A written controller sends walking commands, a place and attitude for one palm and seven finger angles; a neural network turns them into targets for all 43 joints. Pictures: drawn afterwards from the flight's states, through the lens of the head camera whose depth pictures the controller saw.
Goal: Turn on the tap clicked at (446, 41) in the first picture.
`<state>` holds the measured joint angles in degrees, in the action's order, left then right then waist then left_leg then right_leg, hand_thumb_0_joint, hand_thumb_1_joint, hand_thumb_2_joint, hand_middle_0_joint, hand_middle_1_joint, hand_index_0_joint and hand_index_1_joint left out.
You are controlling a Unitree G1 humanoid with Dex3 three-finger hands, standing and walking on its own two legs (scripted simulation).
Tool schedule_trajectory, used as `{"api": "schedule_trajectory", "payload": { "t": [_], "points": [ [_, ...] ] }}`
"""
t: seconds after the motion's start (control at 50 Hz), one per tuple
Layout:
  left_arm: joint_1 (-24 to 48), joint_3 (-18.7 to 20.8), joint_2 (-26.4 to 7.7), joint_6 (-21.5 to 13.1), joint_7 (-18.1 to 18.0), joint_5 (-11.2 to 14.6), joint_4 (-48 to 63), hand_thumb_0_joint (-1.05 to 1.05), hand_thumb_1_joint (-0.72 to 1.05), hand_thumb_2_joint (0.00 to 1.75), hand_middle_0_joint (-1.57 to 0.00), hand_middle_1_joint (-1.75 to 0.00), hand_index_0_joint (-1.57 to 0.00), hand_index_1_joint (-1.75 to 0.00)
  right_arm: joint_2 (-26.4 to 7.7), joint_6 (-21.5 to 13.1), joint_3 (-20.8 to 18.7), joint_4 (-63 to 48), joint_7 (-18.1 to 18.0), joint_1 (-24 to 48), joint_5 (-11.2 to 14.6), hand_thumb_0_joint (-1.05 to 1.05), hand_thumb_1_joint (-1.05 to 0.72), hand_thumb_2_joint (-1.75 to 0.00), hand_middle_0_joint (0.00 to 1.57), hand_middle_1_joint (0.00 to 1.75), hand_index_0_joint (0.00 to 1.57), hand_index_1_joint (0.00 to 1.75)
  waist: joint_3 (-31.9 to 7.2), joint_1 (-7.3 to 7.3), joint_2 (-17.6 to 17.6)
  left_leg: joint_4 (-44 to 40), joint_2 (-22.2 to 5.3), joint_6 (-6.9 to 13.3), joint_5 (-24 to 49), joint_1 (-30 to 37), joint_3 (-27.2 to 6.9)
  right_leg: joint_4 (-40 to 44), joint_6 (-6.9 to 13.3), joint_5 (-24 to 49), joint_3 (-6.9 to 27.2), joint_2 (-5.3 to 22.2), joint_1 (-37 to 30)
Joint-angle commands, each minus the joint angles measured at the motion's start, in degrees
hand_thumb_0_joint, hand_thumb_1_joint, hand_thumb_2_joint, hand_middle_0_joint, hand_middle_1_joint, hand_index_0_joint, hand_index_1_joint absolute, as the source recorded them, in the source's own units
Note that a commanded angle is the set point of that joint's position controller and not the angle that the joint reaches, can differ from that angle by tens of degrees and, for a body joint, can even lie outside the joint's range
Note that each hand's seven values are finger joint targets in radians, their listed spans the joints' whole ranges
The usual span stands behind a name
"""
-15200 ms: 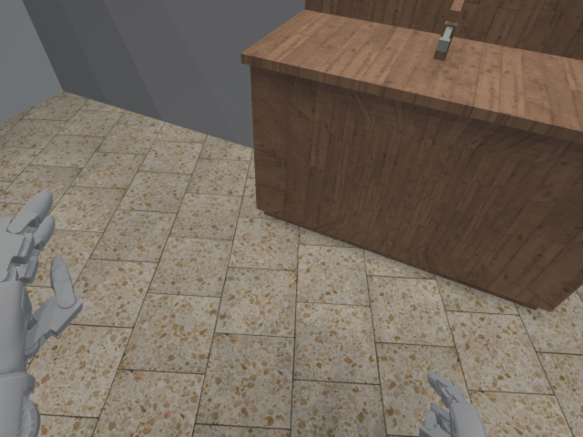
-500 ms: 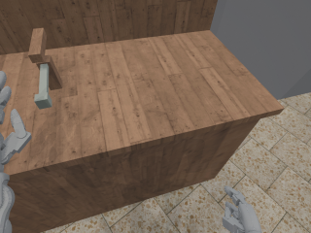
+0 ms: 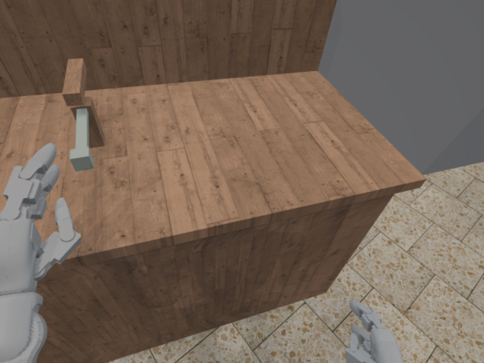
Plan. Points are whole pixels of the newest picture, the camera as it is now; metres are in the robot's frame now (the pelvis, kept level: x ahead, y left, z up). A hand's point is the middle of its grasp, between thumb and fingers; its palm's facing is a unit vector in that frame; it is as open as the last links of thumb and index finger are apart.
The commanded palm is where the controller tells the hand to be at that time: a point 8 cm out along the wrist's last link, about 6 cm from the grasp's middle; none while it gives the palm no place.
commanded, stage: come to a stop and stand still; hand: left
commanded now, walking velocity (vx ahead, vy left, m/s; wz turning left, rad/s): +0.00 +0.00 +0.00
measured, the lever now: (82, 159) +0.38 +0.32 +0.13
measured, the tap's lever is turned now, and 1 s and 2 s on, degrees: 2 2 2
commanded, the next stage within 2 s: look again from close up in 0.60 s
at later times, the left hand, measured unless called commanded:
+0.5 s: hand (49, 221) +0.23 +0.28 +0.16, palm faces +0.47 -0.83 -0.30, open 7.5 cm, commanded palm +0.17 +0.29 +0.17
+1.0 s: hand (66, 222) +0.23 +0.26 +0.16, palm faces +0.41 -0.86 -0.30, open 7.5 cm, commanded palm +0.17 +0.29 +0.17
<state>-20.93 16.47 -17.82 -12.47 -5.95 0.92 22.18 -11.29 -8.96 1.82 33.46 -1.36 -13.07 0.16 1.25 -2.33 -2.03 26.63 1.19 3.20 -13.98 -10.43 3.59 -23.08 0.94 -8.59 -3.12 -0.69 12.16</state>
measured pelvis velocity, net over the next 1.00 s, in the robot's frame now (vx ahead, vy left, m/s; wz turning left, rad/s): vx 0.01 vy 0.01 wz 0.00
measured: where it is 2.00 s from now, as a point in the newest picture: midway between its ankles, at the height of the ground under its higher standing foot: outside the picture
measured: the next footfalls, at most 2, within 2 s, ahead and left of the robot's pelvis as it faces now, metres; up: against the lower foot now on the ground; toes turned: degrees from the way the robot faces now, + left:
none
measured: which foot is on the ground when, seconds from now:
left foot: down 0.00-1.00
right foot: down 0.00-1.00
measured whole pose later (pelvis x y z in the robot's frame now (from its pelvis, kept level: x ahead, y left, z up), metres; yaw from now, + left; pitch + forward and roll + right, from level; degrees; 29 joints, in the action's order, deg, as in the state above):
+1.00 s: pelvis +0.01 +0.01 +0.00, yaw +0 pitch -2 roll -1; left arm -22.5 18.9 -18.8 -11.3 -6.6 2.1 27.9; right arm -11.1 -7.1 1.6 33.4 -1.5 -12.0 0.3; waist 4.3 -2.7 -2.1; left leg 26.7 1.7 3.7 -15.3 -9.5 3.6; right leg -23.4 0.2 -9.9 -3.0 -0.2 11.3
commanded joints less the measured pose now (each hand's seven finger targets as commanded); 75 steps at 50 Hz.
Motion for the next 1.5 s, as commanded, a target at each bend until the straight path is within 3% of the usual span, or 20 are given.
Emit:
{"api": "schedule_trajectory", "payload": {
  "t": [0.0,0.02,0.04,0.08,0.12,0.18,0.26,0.4,0.5,0.62,1.06,1.08,1.1,1.12,1.14,1.18,1.26,1.32,1.38,1.48],
  "points": [
    [6.47,9.57,-12.2,-3.64,-1.24,0.45,14.07,0.0,0.9,0.9,-0.2,-0.3,-0.2,-0.3,-7.01,-2.84,-2.87,-9.92,-0.61,6.05,0.18,0.0,-0.9,-0.9,0.2,0.3,0.2,0.3,-3.76,0.79,4.98,-8.91,-5.33,-1.46,-3.94,-6.59,-7.24,3.83,0.48,-4.4,6.1,3.63,-6.76],
    [66.43,40.47,-58.67,-9.57,-1.34,-9.04,32.57,0.0,0.9,0.9,-0.2,-0.3,-0.2,-0.3,-8.71,-4.5,-1.78,-7.79,-0.54,-0.7,-3.43,0.0,-0.9,-0.9,0.2,0.3,0.2,0.3,4.06,0.99,3.25,-2.04,-6.33,-0.52,4.78,-14.19,-4.22,4.15,-2.81,2.47,6.7,3.25,0.68],
    [32.59,17.67,-21.71,-7.59,1.57,-2.35,-2.44,0.0,0.9,0.9,-0.2,-0.3,-0.2,-0.3,-1.62,-4.02,0.04,-5.42,-0.6,4.64,-1.3,0.0,-0.9,-0.9,0.2,0.3,0.2,0.3,-8.46,0.91,6.54,-4.74,-4.57,-0.71,8.49,-4.47,-7.67,0.7,2.67,0.36,6.77,6.87,0.58],
    [6.85,7.34,-7.22,-5.66,1.52,2.09,0.47,0.0,0.9,0.9,-0.2,-0.3,-0.2,-0.3,-6.01,-5.28,-3.32,-9.41,0.75,4.16,0.78,0.0,-0.9,-0.9,0.2,0.3,0.2,0.3,-8.52,-0.04,17.23,-4.16,-4.95,-3.37,10.96,1.19,-3.97,-0.35,3.17,6.22,8.75,5.33,-4.9],
    [6.02,6.27,-8.92,-6.47,1.7,2.2,11.76,0.0,0.9,0.9,-0.2,-0.3,-0.2,-0.3,-7.46,-4.97,-4.07,-9.48,1.93,3.53,0.49,0.0,-0.9,-0.9,0.2,0.3,0.2,0.3,-11.43,0.09,19.41,-5.03,-6.9,-3.28,14.65,-1.71,-6.35,-3.66,1.86,5.77,5.89,4.51,-7.58],
    [-6.09,6.55,-8.54,-5.13,0.81,2.61,13.03,0.0,0.9,0.9,-0.2,-0.3,-0.2,-0.3,-7.11,-4.49,-3.81,-10.17,2.77,4.79,1.26,0.0,-0.9,-0.9,0.2,0.3,0.2,0.3,-10.57,-0.37,6.83,-5.94,-7.56,-2.4,11.4,-4.29,-6.63,-3.77,0.46,5.89,3.9,3.7,-9.1],
    [-2.68,14.13,-14.39,-4.12,-0.41,2.82,10.98,0.0,0.9,0.9,-0.2,-0.3,-0.2,-0.3,-7.41,-2.99,-4.15,-10.47,0.35,5.44,1.13,0.0,-0.9,-0.9,0.2,0.3,0.2,0.3,-8.71,0.53,-9.98,-6.34,-6.94,-3.06,4.91,-5.17,-7.83,-1.06,-0.47,2.73,4.47,4.12,-6.71],
    [12.11,9.6,-12.7,-4.95,-0.5,1.37,16.11,0.0,0.9,0.9,-0.2,-0.3,-0.2,-0.3,-6.9,-3.67,-2.87,-9.27,-1.48,6.78,0.63,0.0,-0.9,-0.9,0.2,0.3,0.2,0.3,-5.71,1.01,9.58,-7.41,-6.74,-2.12,3.48,-3.52,-6.67,-1.9,0.14,3.21,4.77,4.19,-5.35],
    [9.07,5.36,-8.76,-4.33,-1.12,0.46,17.2,0.0,0.9,0.9,-0.2,-0.3,-0.2,-0.3,-7.07,-4.52,-3.09,-8.5,-0.22,6.01,0.47,0.0,-0.9,-0.9,0.2,0.3,0.2,0.3,-7.25,0.99,8.52,-5.18,-6.09,-3.19,11.14,-0.93,-5.79,-1.22,0.5,7.75,4.47,3.62,-6.68],
    [0.75,10.15,-10.82,-3.31,-1.24,1.11,13.2,0.0,0.9,0.9,-0.2,-0.3,-0.2,-0.3,-7.04,-1.61,-3.5,-10.02,-0.1,6.07,0.62,0.0,-0.9,-0.9,0.2,0.3,0.2,0.3,-5.92,0.97,4.6,-5.45,-5.97,-4.84,15.32,-3.53,-6.07,-0.92,0.69,10.39,3.74,3.28,-8.44],
    [1.9,8.89,-10.52,-1.89,-1.59,1.27,14.64,0.0,0.9,0.9,-0.2,-0.3,-0.2,-0.3,-7.31,-0.96,-3.54,-10.06,-0.68,6.27,0.72,0.0,-0.9,-0.9,0.2,0.3,0.2,0.3,-4.13,0.88,4.51,-8.37,-5.8,-3.09,2.37,-5.44,-6.34,1.47,0.09,4.29,4.72,3.33,-8.82],
    [53.37,20.24,-55.98,-11.51,-2.7,-0.28,38.12,0.0,0.9,0.9,-0.2,-0.3,-0.2,-0.3,-10.28,0.81,9.3,-18.22,-4.3,-4.51,3.56,0.0,-0.9,-0.9,0.2,0.3,0.2,0.3,-0.97,5.03,22.15,-6.44,-3.47,-1.95,3.1,-16.9,-8.88,-5.84,-3.22,-8.93,3.37,-1.27,-7.64],
    [34.91,20.96,-27.46,0.98,0.13,-5.06,0.82,0.0,0.9,0.9,-0.2,-0.3,-0.2,-0.3,-6.6,-0.29,-3.01,-8.62,-2.62,3.98,-4.46,0.0,-0.9,-0.9,0.2,0.3,0.2,0.3,-16.26,-3.69,17.01,-4.13,-3.09,-7.31,23.65,1.61,-7.49,-5.53,2.82,-0.15,1.11,-0.01,-8.23],
    [23.87,9.78,-16.26,4.02,1.59,1.56,-3.64,0.0,0.9,0.9,-0.2,-0.3,-0.2,-0.3,-8.9,-1.28,-2.34,-8.23,0.81,4.82,-3.1,0.0,-0.9,-0.9,0.2,0.3,0.2,0.3,-7.08,0.24,10.21,-3.86,-3.65,-11.28,36.01,1.72,-8.81,-3.74,2.8,2.63,-2.79,-1.91,0.49],
    [20.21,10.94,-13.42,4.51,2.41,4.31,6.16,0.0,0.9,0.9,-0.2,-0.3,-0.2,-0.3,-11.17,-1.02,-3.93,-7.07,1.53,3.39,-2.93,0.0,-0.9,-0.9,0.2,0.3,0.2,0.3,-18.23,-0.1,9.85,-1.51,-5.38,-10.71,41.41,11.72,-7.79,-6.06,1.76,5.16,-1.94,-2.63,1.55],
    [10.46,4.82,-2.92,10.44,6.64,11.76,0.89,0.0,0.9,0.9,-0.2,-0.3,-0.2,-0.3,-10.19,-1.57,-2.95,-6.8,1.28,7.5,-0.28,0.0,-0.9,-0.9,0.2,0.3,0.2,0.3,-16.32,-2.08,9.79,-2.58,-4.7,-9.64,33.48,13.19,-7.36,-6.3,1.21,0.01,-0.9,-1.76,3.94],
    [9.56,2.61,-7.59,14.54,5.89,6.68,5.38,0.0,0.9,0.9,-0.2,-0.3,-0.2,-0.3,-11.42,-0.29,-2.02,-8.02,1.74,13.04,0.93,0.0,-0.9,-0.9,0.2,0.3,0.2,0.3,-3.88,-1.5,0.81,-4.07,-3.06,-4.18,5.07,-2.66,-6.47,-5.02,0.95,-1.62,-3.23,-0.69,3.07],
    [13.12,8.15,-13.85,11.24,-0.7,1.74,10.69,0.0,0.9,0.9,-0.2,-0.3,-0.2,-0.3,-9.67,0.21,-1.75,-9.3,0.94,14.86,-0.32,0.0,-0.9,-0.9,0.2,0.3,0.2,0.3,-3.25,-1.16,-1.34,-4.45,-2.44,-2.67,-5.77,-6.8,-6.92,-5.65,0.63,-9.85,-1.85,-0.75,4.83],
    [21.02,15.26,-20.92,4.02,-6.15,2.35,20.29,0.0,0.9,0.9,-0.2,-0.3,-0.2,-0.3,-7.95,-0.36,-1.53,-8.11,-0.17,15.51,-0.6,0.0,-0.9,-0.9,0.2,0.3,0.2,0.3,-8.98,-2.52,3.09,-2.48,-1.82,-2.21,-12.4,-6.59,-5.55,-5.0,0.25,-16.31,0.65,-0.69,4.33],
    [21.8,9.57,-15.99,1.38,-7.3,1.7,12.37,0.0,0.9,0.9,-0.2,-0.3,-0.2,-0.3,-7.1,-1.68,-0.84,-4.62,-0.74,13.83,-0.5,0.0,-0.9,-0.9,0.2,0.3,0.2,0.3,-6.95,-0.69,13.39,1.7,-0.49,-1.98,-13.33,-7.56,-4.0,-2.9,0.8,-18.04,2.72,0.81,6.17]
  ]
}}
